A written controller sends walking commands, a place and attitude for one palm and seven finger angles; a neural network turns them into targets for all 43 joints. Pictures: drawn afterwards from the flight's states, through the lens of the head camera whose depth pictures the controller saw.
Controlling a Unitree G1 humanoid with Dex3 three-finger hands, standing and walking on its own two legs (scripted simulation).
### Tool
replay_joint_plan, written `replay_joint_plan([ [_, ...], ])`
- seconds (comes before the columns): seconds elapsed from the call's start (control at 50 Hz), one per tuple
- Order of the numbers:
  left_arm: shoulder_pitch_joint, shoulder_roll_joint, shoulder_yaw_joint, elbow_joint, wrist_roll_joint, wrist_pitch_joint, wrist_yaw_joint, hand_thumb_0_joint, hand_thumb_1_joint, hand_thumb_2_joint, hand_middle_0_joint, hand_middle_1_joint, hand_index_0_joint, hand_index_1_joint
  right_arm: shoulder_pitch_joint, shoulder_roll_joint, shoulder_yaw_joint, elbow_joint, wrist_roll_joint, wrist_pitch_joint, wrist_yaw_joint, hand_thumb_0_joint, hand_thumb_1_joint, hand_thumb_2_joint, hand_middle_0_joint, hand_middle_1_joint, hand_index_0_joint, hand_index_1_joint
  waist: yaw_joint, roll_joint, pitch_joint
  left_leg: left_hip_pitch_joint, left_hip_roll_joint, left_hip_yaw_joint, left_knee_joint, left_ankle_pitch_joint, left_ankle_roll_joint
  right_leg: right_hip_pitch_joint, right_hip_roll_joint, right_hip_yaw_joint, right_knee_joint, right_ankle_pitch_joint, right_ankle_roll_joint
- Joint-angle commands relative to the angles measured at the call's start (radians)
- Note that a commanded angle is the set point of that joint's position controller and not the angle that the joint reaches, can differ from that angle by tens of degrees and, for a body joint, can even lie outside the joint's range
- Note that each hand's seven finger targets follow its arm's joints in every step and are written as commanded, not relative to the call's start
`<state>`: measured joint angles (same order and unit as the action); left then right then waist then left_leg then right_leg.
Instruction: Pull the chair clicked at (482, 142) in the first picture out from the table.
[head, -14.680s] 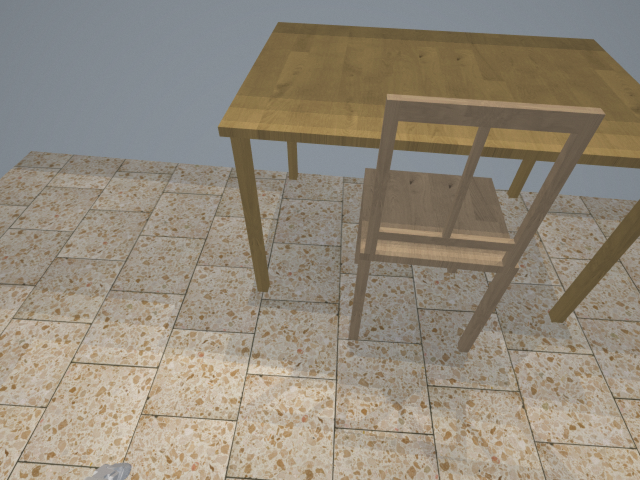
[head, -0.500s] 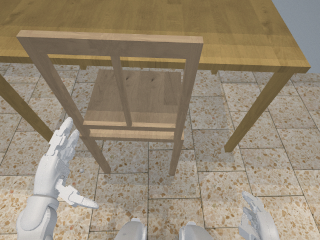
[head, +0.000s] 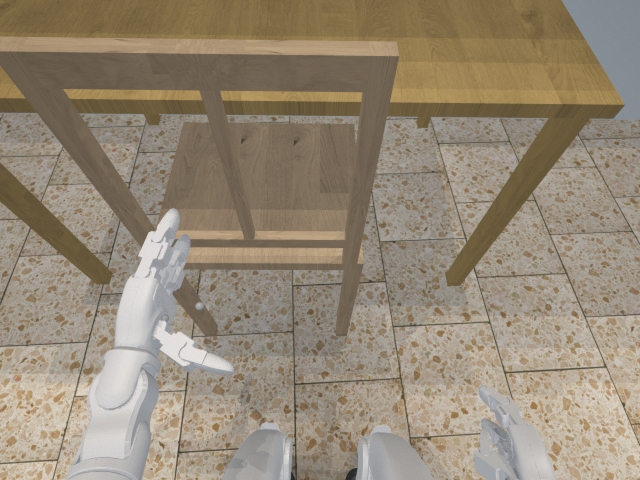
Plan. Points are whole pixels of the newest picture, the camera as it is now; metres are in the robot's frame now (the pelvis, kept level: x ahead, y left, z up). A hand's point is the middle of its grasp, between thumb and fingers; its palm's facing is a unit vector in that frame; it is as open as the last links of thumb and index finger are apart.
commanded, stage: aim the fingers beside a spindle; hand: left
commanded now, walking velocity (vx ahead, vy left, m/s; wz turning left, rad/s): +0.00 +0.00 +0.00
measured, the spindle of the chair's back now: (234, 177) +0.50 +0.14 +0.03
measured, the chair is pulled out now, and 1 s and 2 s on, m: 0.00 0.00 0.00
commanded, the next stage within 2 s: none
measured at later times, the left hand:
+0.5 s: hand (228, 280) +0.35 +0.13 +0.02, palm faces -0.02 -1.00 -0.03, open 16.9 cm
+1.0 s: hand (244, 293) +0.34 +0.11 +0.00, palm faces -0.05 -1.00 -0.01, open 17.0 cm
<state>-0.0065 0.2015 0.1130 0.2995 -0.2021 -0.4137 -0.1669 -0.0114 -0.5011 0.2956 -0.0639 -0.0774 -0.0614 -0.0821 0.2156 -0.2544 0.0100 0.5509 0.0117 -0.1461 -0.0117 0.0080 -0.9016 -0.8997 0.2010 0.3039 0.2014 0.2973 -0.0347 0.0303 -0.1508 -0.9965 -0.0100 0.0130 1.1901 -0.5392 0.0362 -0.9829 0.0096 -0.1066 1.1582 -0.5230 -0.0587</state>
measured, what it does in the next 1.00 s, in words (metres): stands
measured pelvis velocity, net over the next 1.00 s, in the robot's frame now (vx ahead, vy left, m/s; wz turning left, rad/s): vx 0.00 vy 0.01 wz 0.00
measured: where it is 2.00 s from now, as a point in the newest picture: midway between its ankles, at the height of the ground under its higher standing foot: outside the picture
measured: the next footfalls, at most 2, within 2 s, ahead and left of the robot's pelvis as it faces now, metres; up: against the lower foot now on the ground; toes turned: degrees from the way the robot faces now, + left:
none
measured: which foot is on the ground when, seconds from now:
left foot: down 0.00-1.00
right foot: down 0.00-1.00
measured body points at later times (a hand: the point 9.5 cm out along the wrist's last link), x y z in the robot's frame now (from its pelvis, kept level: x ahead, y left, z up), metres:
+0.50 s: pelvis -0.01 +0.01 -0.01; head +0.10 +0.01 +0.42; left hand +0.35 +0.18 +0.02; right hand +0.15 -0.24 -0.12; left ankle +0.01 +0.10 -0.64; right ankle +0.02 -0.09 -0.64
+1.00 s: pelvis +0.00 +0.01 -0.01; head +0.11 +0.01 +0.42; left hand +0.34 +0.17 +0.00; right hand +0.13 -0.24 -0.13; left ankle +0.01 +0.10 -0.64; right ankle +0.02 -0.09 -0.64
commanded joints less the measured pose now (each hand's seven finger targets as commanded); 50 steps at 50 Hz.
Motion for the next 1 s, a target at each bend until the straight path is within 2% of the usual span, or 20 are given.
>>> replay_joint_plan([
  [0.0, -0.167, 0.137, 0.082, -0.22, 0.0, -0.091, 0.052, 0.0, -0.5, 0.3, -0.06, -0.08, -0.06, -0.08, 0.008, -0.129, -0.052, -0.134, -0.002, -0.032, 0.0, 0.0, -0.9, -0.9, 0.2, 0.3, 0.2, 0.3, 0.005, -0.002, -0.351, 0.167, 0.003, -0.05, -0.142, 0.325, -0.007, 0.266, -0.013, 0.102, -0.144, 0.322, 0.032],
  [0.12, -0.196, 0.041, -0.027, -0.155, 0.026, -0.105, 0.062, 0.0, -0.5, 0.3, -0.06, -0.08, -0.06, -0.08, 0.012, -0.131, -0.054, -0.122, -0.003, -0.014, 0.015, 0.0, -0.9, -0.9, 0.2, 0.3, 0.2, 0.3, -0.026, -0.021, -0.328, 0.162, 0.007, -0.059, -0.125, 0.306, -0.008, 0.2, -0.013, 0.09, -0.13, 0.301, 0.032],
  [0.2, -0.268, 0.053, -0.028, -0.102, 0.037, -0.094, 0.065, 0.0, -0.5, 0.3, -0.06, -0.08, -0.06, -0.08, 0.016, -0.141, -0.055, -0.116, -0.001, 0.006, 0.01, 0.0, -0.9, -0.9, 0.2, 0.3, 0.2, 0.3, -0.038, -0.051, -0.307, 0.127, 0.007, -0.063, -0.116, 0.25, -0.005, 0.167, -0.012, 0.092, -0.131, 0.245, 0.031],
  [0.26, -0.357, 0.058, -0.024, -0.136, 0.049, -0.112, 0.092, 0.0, -0.5, 0.3, -0.06, -0.08, -0.06, -0.08, 0.01, -0.137, -0.056, -0.115, -0.004, 0.012, 0.009, 0.0, -0.9, -0.9, 0.2, 0.3, 0.2, 0.3, -0.026, -0.002, -0.352, 0.157, 0.007, -0.07, -0.112, 0.255, -0.009, 0.147, -0.015, 0.09, -0.112, 0.23, 0.027],
  [0.3, -0.377, 0.083, 0.001, -0.171, 0.055, -0.13, 0.119, 0.0, -0.5, 0.3, -0.06, -0.08, -0.06, -0.08, 0.015, -0.134, -0.058, -0.113, -0.01, 0.014, 0.009, 0.0, -0.9, -0.9, 0.2, 0.3, 0.2, 0.3, -0.016, 0.025, -0.412, 0.195, 0.009, -0.074, -0.105, 0.307, -0.013, 0.154, -0.013, 0.087, -0.093, 0.266, 0.024],
  [0.34, -0.354, 0.064, -0.004, -0.185, 0.058, -0.143, 0.143, 0.0, -0.5, 0.3, -0.06, -0.08, -0.06, -0.08, 0.014, -0.127, -0.058, -0.115, -0.015, 0.021, 0.016, 0.0, -0.9, -0.9, 0.2, 0.3, 0.2, 0.3, -0.005, 0.042, -0.455, 0.234, 0.009, -0.074, -0.101, 0.357, -0.018, 0.159, -0.014, 0.086, -0.085, 0.302, 0.024],
  [0.38, -0.347, 0.043, -0.021, -0.141, 0.067, -0.14, 0.157, 0.0, -0.5, 0.3, -0.06, -0.08, -0.06, -0.08, 0.014, -0.125, -0.057, -0.108, -0.016, 0.03, 0.023, 0.0, -0.9, -0.9, 0.2, 0.3, 0.2, 0.3, -0.014, 0.012, -0.433, 0.203, 0.01, -0.072, -0.097, 0.349, -0.018, 0.164, -0.013, 0.086, -0.083, 0.309, 0.026],
  [0.44, -0.384, -0.017, -0.087, -0.02, 0.092, -0.114, 0.159, 0.0, -0.5, 0.3, -0.06, -0.08, -0.06, -0.08, 0.022, -0.13, -0.056, -0.094, -0.015, 0.049, 0.031, 0.0, -0.9, -0.9, 0.2, 0.3, 0.2, 0.3, -0.049, -0.025, -0.357, 0.145, 0.012, -0.079, -0.088, 0.277, -0.013, 0.1, -0.011, 0.078, -0.084, 0.249, 0.029],
  [0.5, -0.462, -0.021, -0.091, 0.071, 0.103, -0.097, 0.158, 0.0, -0.5, 0.3, -0.06, -0.08, -0.06, -0.08, 0.03, -0.138, -0.055, -0.09, -0.008, 0.065, 0.03, 0.0, -0.9, -0.9, 0.2, 0.3, 0.2, 0.3, -0.066, -0.066, -0.303, 0.091, 0.01, -0.085, -0.089, 0.199, -0.007, 0.069, -0.01, 0.08, -0.092, 0.181, 0.027],
  [0.54, -0.522, -0.038, -0.105, 0.057, 0.107, -0.103, 0.166, 0.0, -0.5, 0.3, -0.06, -0.08, -0.06, -0.08, 0.032, -0.137, -0.058, -0.094, -0.01, 0.071, 0.032, 0.0, -0.9, -0.9, 0.2, 0.3, 0.2, 0.3, -0.062, -0.024, -0.351, 0.123, 0.009, -0.088, -0.084, 0.215, -0.009, 0.055, -0.012, 0.08, -0.081, 0.186, 0.025],
  [0.62, -0.478, 0.096, 0.037, -0.1, 0.091, -0.148, 0.206, 0.0, -0.5, 0.3, -0.06, -0.08, -0.06, -0.08, 0.043, -0.133, -0.063, -0.118, -0.021, 0.08, 0.034, 0.0, -0.9, -0.9, 0.2, 0.3, 0.2, 0.3, 0.008, 0.051, -0.551, 0.238, 0.009, -0.084, -0.085, 0.393, -0.027, 0.158, -0.01, 0.09, -0.046, 0.334, 0.019],
  [0.64, -0.455, 0.068, 0.016, -0.119, 0.088, -0.153, 0.211, 0.0, -0.5, 0.3, -0.06, -0.08, -0.06, -0.08, 0.04, -0.121, -0.061, -0.122, -0.022, 0.083, 0.039, 0.0, -0.9, -0.9, 0.2, 0.3, 0.2, 0.3, 0.006, 0.037, -0.562, 0.248, 0.008, -0.076, -0.084, 0.42, -0.024, 0.188, -0.009, 0.094, -0.053, 0.371, 0.023],
  [0.66, -0.448, 0.08, 0.026, -0.14, 0.086, -0.16, 0.217, 0.0, -0.5, 0.3, -0.06, -0.08, -0.06, -0.08, 0.042, -0.118, -0.061, -0.123, -0.021, 0.085, 0.04, 0.0, -0.9, -0.9, 0.2, 0.3, 0.2, 0.3, 0.007, 0.019, -0.566, 0.241, 0.011, -0.075, -0.085, 0.431, -0.024, 0.213, -0.009, 0.096, -0.053, 0.391, 0.025],
  [0.68, -0.42, 0.073, 0.018, -0.142, 0.091, -0.16, 0.219, 0.0, -0.5, 0.3, -0.06, -0.08, -0.06, -0.08, 0.039, -0.112, -0.059, -0.127, -0.021, 0.088, 0.043, 0.0, -0.9, -0.9, 0.2, 0.3, 0.2, 0.3, 0.012, 0.023, -0.554, 0.221, 0.008, -0.064, -0.087, 0.42, -0.019, 0.234, -0.009, 0.103, -0.059, 0.397, 0.026],
  [0.76, -0.345, 0.005, -0.047, 0.015, 0.102, -0.119, 0.187, 0.0, -0.5, 0.3, -0.06, -0.08, -0.06, -0.08, 0.046, -0.119, -0.056, -0.11, -0.011, 0.102, 0.046, 0.0, -0.9, -0.9, 0.2, 0.3, 0.2, 0.3, -0.035, -0.074, -0.363, 0.099, 0.009, -0.056, -0.096, 0.297, -0.007, 0.196, -0.005, 0.1, -0.095, 0.33, 0.032],
  [0.82, -0.341, -0.045, -0.099, 0.073, 0.087, -0.1, 0.142, 0.0, -0.5, 0.3, -0.06, -0.08, -0.06, -0.08, 0.041, -0.13, -0.058, -0.112, 0.0, 0.102, 0.043, 0.0, -0.9, -0.9, 0.2, 0.3, 0.2, 0.3, -0.053, -0.089, -0.301, 0.084, 0.009, -0.059, -0.099, 0.241, -0.004, 0.143, -0.005, 0.094, -0.113, 0.265, 0.028],
  [0.84, -0.379, -0.066, -0.124, 0.064, 0.078, -0.1, 0.13, 0.0, -0.5, 0.3, -0.06, -0.08, -0.06, -0.08, 0.039, -0.13, -0.058, -0.109, 0.001, 0.101, 0.042, 0.0, -0.9, -0.9, 0.2, 0.3, 0.2, 0.3, -0.061, -0.074, -0.299, 0.083, 0.007, -0.06, -0.096, 0.222, -0.003, 0.131, -0.007, 0.095, -0.117, 0.243, 0.029],
  [0.9, -0.459, -0.039, -0.118, -0.032, 0.069, -0.135, 0.131, 0.0, -0.5, 0.3, -0.06, -0.08, -0.06, -0.08, 0.034, -0.13, -0.062, -0.116, -0.003, 0.09, 0.033, 0.0, -0.9, -0.9, 0.2, 0.3, 0.2, 0.3, -0.055, -0.02, -0.352, 0.129, 0.006, -0.066, -0.086, 0.237, -0.003, 0.118, -0.009, 0.099, -0.106, 0.235, 0.024],
  [0.92, -0.489, -0.003, -0.086, -0.075, 0.072, -0.153, 0.144, 0.0, -0.5, 0.3, -0.06, -0.08, -0.06, -0.08, 0.039, -0.13, -0.065, -0.112, -0.006, 0.087, 0.031, 0.0, -0.9, -0.9, 0.2, 0.3, 0.2, 0.3, -0.043, 0.007, -0.4, 0.164, 0.009, -0.072, -0.084, 0.265, -0.007, 0.119, -0.01, 0.099, -0.094, 0.25, 0.023],
  [0.98, -0.549, 0.026, -0.07, -0.147, 0.094, -0.194, 0.194, 0.0, -0.5, 0.3, -0.06, -0.08, -0.06, -0.08, 0.038, -0.123, -0.063, -0.099, -0.018, 0.079, 0.032, 0.0, -0.9, -0.9, 0.2, 0.3, 0.2, 0.3, -0.039, 0.075, -0.462, 0.235, 0.011, -0.082, -0.072, 0.319, -0.015, 0.09, -0.01, 0.096, -0.071, 0.266, 0.022],
])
